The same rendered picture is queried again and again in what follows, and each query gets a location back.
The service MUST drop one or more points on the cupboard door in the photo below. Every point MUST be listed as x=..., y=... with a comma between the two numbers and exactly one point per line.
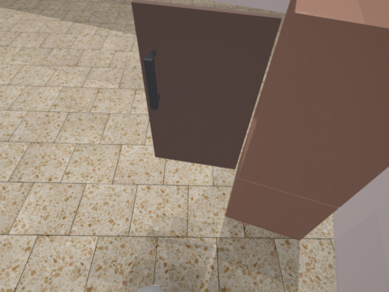
x=209, y=64

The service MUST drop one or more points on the handle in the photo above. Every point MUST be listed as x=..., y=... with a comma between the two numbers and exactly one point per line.
x=151, y=80

